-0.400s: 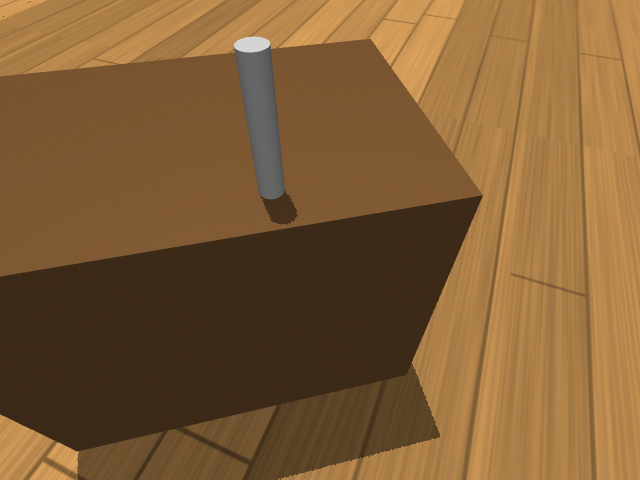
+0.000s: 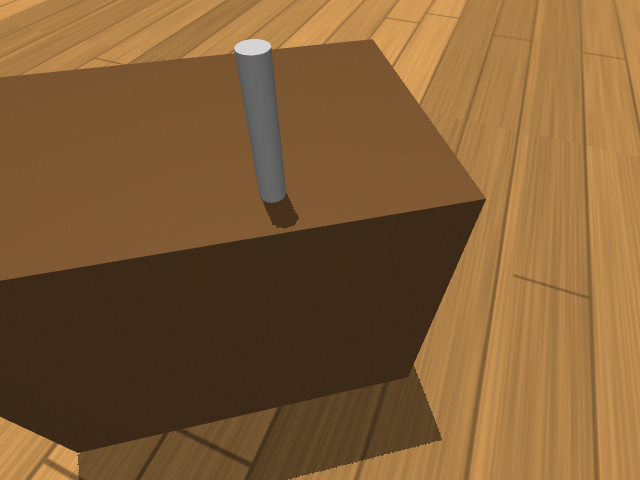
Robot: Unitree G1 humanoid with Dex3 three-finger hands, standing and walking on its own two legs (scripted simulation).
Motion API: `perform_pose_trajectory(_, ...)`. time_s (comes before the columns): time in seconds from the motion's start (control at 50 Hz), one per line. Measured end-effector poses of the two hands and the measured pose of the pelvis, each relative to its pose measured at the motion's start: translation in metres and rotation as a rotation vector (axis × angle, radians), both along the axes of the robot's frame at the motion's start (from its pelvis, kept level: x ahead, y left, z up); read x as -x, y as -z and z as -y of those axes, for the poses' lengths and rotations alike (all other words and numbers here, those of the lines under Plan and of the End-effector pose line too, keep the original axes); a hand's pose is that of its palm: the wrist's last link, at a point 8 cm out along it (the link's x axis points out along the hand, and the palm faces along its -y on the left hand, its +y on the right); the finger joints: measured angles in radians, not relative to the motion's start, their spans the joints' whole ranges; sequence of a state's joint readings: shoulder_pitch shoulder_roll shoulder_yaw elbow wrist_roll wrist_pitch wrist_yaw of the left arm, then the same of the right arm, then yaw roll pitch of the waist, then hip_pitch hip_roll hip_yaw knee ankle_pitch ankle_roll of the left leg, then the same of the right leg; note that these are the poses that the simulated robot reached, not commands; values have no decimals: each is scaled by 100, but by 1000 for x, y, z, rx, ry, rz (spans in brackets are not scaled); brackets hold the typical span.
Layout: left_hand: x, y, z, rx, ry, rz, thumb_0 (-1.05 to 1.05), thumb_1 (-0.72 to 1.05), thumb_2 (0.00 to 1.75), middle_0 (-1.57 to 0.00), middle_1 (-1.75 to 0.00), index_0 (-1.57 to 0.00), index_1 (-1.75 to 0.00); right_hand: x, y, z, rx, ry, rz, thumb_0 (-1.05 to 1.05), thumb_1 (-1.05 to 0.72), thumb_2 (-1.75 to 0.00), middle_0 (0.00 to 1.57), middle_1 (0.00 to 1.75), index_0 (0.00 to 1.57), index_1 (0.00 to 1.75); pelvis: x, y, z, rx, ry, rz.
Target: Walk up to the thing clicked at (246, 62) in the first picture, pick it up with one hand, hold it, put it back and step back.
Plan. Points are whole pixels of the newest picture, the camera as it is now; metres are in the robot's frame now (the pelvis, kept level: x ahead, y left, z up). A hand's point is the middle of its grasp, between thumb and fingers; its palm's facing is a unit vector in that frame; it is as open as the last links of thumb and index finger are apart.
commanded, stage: stand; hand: right
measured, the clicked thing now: (264, 132) +0.55 +0.10 +0.14
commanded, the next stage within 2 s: walk up in 0.72 s
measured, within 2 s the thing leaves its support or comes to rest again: neither
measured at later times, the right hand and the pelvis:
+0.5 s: hand out of the picture +0.07 -0.25 -0.16, palm faces -0.03 +0.94 -0.34, open 7.4 cm; pelvis +0.00 +0.00 +0.00, yaw +0 degrees
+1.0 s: hand out of the picture +0.10 -0.22 -0.17, palm faces -0.17 +0.92 -0.36, open 7.4 cm; pelvis +0.00 +0.07 -0.02, yaw +7 degrees
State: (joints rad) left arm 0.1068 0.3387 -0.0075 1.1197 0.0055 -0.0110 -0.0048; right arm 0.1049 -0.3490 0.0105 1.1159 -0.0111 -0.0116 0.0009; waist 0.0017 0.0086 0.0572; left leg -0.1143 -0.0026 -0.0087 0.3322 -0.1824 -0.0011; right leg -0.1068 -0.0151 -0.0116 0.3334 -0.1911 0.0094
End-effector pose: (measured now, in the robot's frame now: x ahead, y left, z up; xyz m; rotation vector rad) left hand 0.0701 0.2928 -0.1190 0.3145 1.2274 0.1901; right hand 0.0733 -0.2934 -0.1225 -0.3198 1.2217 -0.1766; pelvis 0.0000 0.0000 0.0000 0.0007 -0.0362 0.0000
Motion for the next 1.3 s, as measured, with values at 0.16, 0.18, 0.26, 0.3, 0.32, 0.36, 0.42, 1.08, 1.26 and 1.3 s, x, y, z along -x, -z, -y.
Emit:
perform_pose_trajectory(0.16,-3,-1,-1,-2,2,8,1,90,90,-21,-30,-20,-30,-3,-2,0,3,2,10,1,-90,-89,20,30,20,30,-2,0,0,1,1,4)
perform_pose_trajectory(0.18,-4,-1,-1,-2,3,10,1,90,90,-21,-30,-20,-30,-4,-2,0,4,4,12,1,-90,-89,20,30,20,30,-2,0,0,1,2,5)
perform_pose_trajectory(0.26,-5,-1,-1,-1,3,15,1,90,90,-21,-30,-20,-30,-3,-3,1,6,4,17,1,-90,-89,20,30,20,30,-1,0,-1,1,3,6)
perform_pose_trajectory(0.3,-4,-1,-1,0,3,16,1,90,90,-21,-30,-20,-30,-3,-3,1,7,4,16,1,-90,-89,20,30,20,30,-1,0,-1,1,3,6)
perform_pose_trajectory(0.32,-4,-1,-1,0,3,15,0,90,90,-21,-30,-20,-30,-2,-3,1,7,4,14,1,-90,-89,20,30,20,30,-1,0,-1,1,3,6)
perform_pose_trajectory(0.36,-3,-1,-2,0,4,13,0,90,90,-21,-30,-20,-30,-1,-3,1,7,5,11,1,-90,-89,20,30,20,30,0,0,-1,1,3,5)
perform_pose_trajectory(0.42,-1,0,-2,0,3,8,0,90,90,-21,-30,-20,-30,2,-3,0,7,6,5,1,-90,-89,20,30,20,30,0,-1,-2,1,2,5)
perform_pose_trajectory(1.08,62,-6,-187,-250,-140,-2,0,90,90,-21,-30,-21,-30,-47,13,-77,44,-137,-22,1,-91,-89,20,30,20,30,-7,36,-113,14,-139,14)
perform_pose_trajectory(1.26,39,-11,-219,-189,-146,34,1,90,90,-21,-30,-20,-30,-52,9,-162,-30,-165,-11,0,-90,-89,21,30,20,30,-25,22,-161,3,-188,-2)
perform_pose_trajectory(1.3,36,-14,-220,-183,-141,43,1,90,90,-21,-30,-20,-30,-56,13,-170,-37,-172,-11,0,-90,-89,21,30,20,30,-30,22,-169,-6,-198,-1)
